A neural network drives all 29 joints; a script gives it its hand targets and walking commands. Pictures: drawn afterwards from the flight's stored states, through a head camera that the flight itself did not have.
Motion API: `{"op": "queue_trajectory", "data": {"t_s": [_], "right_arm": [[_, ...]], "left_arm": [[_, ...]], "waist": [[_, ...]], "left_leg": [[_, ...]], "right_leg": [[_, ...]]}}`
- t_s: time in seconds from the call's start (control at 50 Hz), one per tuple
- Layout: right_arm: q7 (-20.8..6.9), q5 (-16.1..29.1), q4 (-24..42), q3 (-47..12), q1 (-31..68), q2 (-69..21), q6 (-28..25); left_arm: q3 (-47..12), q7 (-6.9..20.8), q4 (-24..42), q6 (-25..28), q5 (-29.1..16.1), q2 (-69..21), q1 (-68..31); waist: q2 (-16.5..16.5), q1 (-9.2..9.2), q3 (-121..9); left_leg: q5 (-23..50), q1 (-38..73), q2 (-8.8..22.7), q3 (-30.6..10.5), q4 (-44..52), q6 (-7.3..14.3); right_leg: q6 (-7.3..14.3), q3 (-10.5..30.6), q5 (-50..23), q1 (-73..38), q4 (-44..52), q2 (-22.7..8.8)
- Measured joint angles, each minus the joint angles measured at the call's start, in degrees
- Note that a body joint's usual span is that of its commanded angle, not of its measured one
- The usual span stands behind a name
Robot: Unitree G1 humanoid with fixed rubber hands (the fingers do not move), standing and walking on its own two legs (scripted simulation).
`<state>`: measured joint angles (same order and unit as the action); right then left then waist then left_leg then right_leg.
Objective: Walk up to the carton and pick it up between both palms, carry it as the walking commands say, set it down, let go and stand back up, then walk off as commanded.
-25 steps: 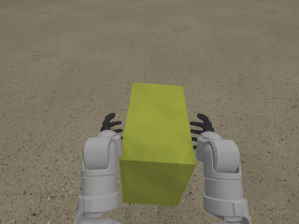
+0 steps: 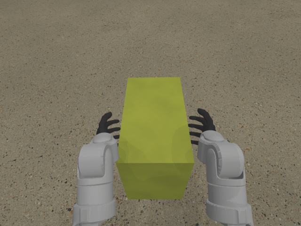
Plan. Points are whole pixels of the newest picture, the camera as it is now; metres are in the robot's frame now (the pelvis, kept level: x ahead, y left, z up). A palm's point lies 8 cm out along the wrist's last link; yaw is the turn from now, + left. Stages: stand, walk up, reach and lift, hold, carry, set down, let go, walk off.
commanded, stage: carry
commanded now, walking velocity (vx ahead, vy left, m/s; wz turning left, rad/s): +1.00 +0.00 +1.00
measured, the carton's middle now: (154, 137) +0.39 -0.01 -0.03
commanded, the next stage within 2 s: none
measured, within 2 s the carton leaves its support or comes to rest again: neither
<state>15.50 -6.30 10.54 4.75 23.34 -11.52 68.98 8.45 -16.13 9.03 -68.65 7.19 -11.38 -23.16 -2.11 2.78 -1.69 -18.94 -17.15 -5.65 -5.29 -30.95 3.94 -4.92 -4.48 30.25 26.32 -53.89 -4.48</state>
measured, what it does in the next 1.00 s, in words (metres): walks ahead, turning left: right foot, then left foot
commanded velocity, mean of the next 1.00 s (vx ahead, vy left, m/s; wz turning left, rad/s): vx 1.00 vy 0.00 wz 1.00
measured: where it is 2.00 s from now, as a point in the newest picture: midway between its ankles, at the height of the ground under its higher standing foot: (18, 110)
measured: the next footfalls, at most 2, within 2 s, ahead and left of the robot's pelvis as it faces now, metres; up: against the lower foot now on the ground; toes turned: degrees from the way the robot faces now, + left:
right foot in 0.06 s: +0.12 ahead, -0.16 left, +0.00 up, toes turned +0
left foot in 0.38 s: +0.50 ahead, +0.20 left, +0.00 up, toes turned +33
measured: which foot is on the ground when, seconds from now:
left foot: down 0.00-0.06, up 0.08-0.36, down 0.38-0.62, up 0.64-0.96, down 0.98-1.00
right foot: up 0.00-0.04, down 0.06-0.38, up 0.40-0.60, down 0.62-0.96, up 0.98-1.00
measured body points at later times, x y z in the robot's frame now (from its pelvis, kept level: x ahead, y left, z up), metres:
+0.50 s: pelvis +0.44 +0.10 -0.02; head +0.49 +0.12 +0.43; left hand +0.67 +0.37 +0.06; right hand +0.79 +0.14 +0.06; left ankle +0.47 +0.18 -0.73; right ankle +0.32 -0.07 -0.62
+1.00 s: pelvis +0.86 +0.39 -0.05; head +0.89 +0.39 +0.40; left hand +0.92 +0.73 +0.06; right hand +1.14 +0.60 +0.06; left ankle +0.89 +0.51 -0.74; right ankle +0.74 +0.09 -0.60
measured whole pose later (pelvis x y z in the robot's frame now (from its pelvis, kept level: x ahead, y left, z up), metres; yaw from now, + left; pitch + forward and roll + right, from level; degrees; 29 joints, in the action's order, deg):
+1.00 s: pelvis +0.86 +0.39 -0.05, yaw +61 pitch +1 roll +5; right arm 16.6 -5.9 13.7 4.1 23.2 -11.4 68.7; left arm 7.6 -16.6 12.8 -68.0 5.0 -11.0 -22.5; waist 1.1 2.7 0.0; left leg -8.9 -30.6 -7.5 16.2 -36.7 14.2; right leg -6.1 -13.2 14.1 -2.4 -69.5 -10.5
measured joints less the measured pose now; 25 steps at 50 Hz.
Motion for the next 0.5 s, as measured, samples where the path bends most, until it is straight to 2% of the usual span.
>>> {"op": "queue_trajectory", "data": {"t_s": [0.04, 0.06, 0.08, 0.1, 0.12, 0.16, 0.18, 0.2, 0.22, 0.28, 0.32, 0.36, 0.38, 0.4, 0.42, 0.44, 0.46, 0.5], "right_arm": [[-0.05, 0.00, 0.62, -0.01, -0.06, 0.05, -0.62], [0.15, -0.02, 1.44, -0.02, -0.22, 0.11, -0.77], [0.25, -0.01, 2.13, -0.03, -0.67, 0.32, -1.12], [0.08, 0.03, 2.34, -0.04, -1.37, 0.60, -1.68], [-0.49, 0.06, 2.33, -0.05, -1.71, 0.74, -1.84], [-1.23, 0.03, 2.37, -0.04, -1.71, 0.75, -1.83], [-1.19, 0.01, 2.40, -0.03, -1.48, 0.67, -1.87], [-1.00, -0.01, 2.43, -0.02, -1.12, 0.52, -2.00], [-0.77, -0.01, 2.51, -0.02, -0.80, 0.40, -2.24], [-0.44, 0.00, 2.54, -0.04, -0.55, 0.27, -2.63], [0.26, -0.01, 2.62, -0.03, -0.75, 0.33, -2.25], [0.79, 0.00, 2.90, -0.02, -0.82, 0.36, -1.62], [0.95, 0.04, 2.90, -0.04, -0.84, 0.33, -1.36], [0.98, 0.12, 2.88, -0.11, -0.79, 0.34, -1.19], [1.00, 0.15, 2.88, -0.12, -0.51, 0.26, -1.17], [1.03, 0.15, 2.84, -0.12, -0.17, 0.13, -1.14], [1.03, 0.16, 2.59, -0.12, 0.11, 0.00, -1.11], [0.73, 0.17, 1.46, -0.11, 0.10, -0.03, -0.79]], "left_arm": [[-0.02, 0.01, 0.27, 0.79, -0.34, -0.02, 0.01], [-0.11, 0.02, 0.30, 1.24, -0.57, -0.16, -0.22], [-0.39, 0.02, 0.24, 1.64, -0.77, -0.25, -0.40], [-0.70, 0.02, 0.10, 1.78, -1.04, -0.23, -0.39], [-0.69, -0.09, 0.10, 1.79, -1.06, -0.21, -0.39], [-0.68, -0.58, 0.26, 1.78, -1.05, -0.22, -0.43], [-0.68, -0.68, 0.55, 1.78, -1.05, -0.22, -0.45], [-0.69, -0.77, 1.14, 1.77, -1.05, -0.22, -0.46], [-0.69, -0.79, 1.81, 1.77, -1.05, -0.23, -0.45], [-0.68, -0.76, 2.58, 1.69, -1.14, -0.24, -0.42], [-0.69, -0.52, 2.56, 1.17, -1.69, -0.21, -0.42], [-0.71, -0.33, 2.54, 0.66, -1.97, -0.24, -0.40], [-0.71, -0.31, 2.63, 0.41, -1.99, -0.21, -0.36], [-0.71, -0.33, 2.69, 0.47, -1.99, -0.13, -0.38], [-0.70, -0.36, 2.73, 0.72, -1.93, -0.07, -0.34], [-0.70, -0.39, 2.77, 0.93, -1.90, 0.02, -0.16], [-0.68, -0.42, 2.78, 0.95, -1.76, 0.08, 0.06], [-0.67, -0.49, 1.81, 0.82, -1.55, 0.25, 0.63]], "waist": [[-0.74, -0.03, -0.54], [-0.50, 0.11, -0.66], [0.20, 0.28, -0.68], [0.50, 0.25, -0.70], [1.30, -0.07, -0.78], [2.81, -1.37, -0.88], [3.19, -1.79, -0.88], [3.62, -1.90, -0.83], [3.76, -2.03, -0.54], [3.36, -2.53, 0.41], [3.36, -2.21, 0.41], [2.96, -1.01, 0.37], [2.32, -0.17, 0.92], [3.66, 0.14, 1.36], [4.94, 0.19, 1.75], [5.13, 0.20, 2.05], [5.00, 0.16, 2.52], [3.56, 0.01, 2.86]], "left_leg": [[-2.70, 1.20, 0.28, -2.08, -1.68, 0.09], [-4.37, 0.36, 0.19, -2.06, -5.96, 0.16], [-5.05, -1.62, 0.14, -1.30, -13.24, -0.48], [-5.46, -4.28, 0.80, -0.11, -21.48, -1.37], [-5.83, -7.25, 1.35, 1.51, -28.89, -1.93], [-6.03, -12.75, 3.02, 4.66, -36.64, -2.28], [-6.08, -15.42, 4.16, 5.93, -37.47, -2.38], [-6.10, -18.19, 5.03, 7.12, -37.40, -2.41], [-5.84, -20.60, 5.93, 8.20, -35.95, -2.45], [-0.97, -23.45, 7.19, 11.28, -21.95, -1.49], [3.30, -23.22, 5.93, 14.80, -13.40, -0.59], [7.63, -20.42, 2.97, 18.41, -5.43, 0.23], [12.18, -17.09, 1.72, 18.58, -1.76, 2.27], [16.78, -15.75, 0.80, 18.51, -3.45, 4.74], [13.80, -14.96, -0.31, 17.92, -6.27, 6.36], [8.72, -14.13, -1.00, 16.70, -7.58, 7.83], [6.13, -13.33, -1.28, 15.68, -7.94, 7.51], [4.85, -10.42, -1.17, 13.45, -5.76, 5.18]], "right_leg": [[0.51, 0.07, -2.65, -0.40, 14.83, 0.20], [1.18, -0.24, -7.16, -2.11, 19.99, -0.15], [1.78, -1.96, -14.34, -3.88, 20.51, -0.98], [2.28, -4.44, -14.18, -6.16, 19.87, -1.60], [2.52, -6.38, -10.98, -8.60, 19.88, -2.35], [2.49, -8.91, -6.17, -13.06, 20.90, -3.95], [1.92, -9.97, -4.88, -15.42, 22.06, -4.67], [1.83, -10.44, -8.86, -17.82, 23.21, -5.50], [1.30, -11.17, -7.29, -20.37, 23.89, -6.09], [-0.26, -13.43, -1.70, -27.55, 25.16, -7.38], [-1.00, -14.92, -1.58, -31.60, 24.38, -8.24], [-0.95, -15.44, -3.91, -33.01, 16.16, -9.46], [-0.47, -15.10, -9.22, -33.02, 8.64, -9.78], [0.32, -12.45, -13.97, -31.52, 0.41, -10.20], [0.79, -8.64, -11.45, -28.09, -8.23, -9.36], [0.90, -5.39, -8.27, -23.27, -15.27, -7.17], [0.91, -3.14, -6.50, -18.05, -19.89, -5.02], [0.89, -2.01, -5.14, -9.19, -19.63, -2.56]]}}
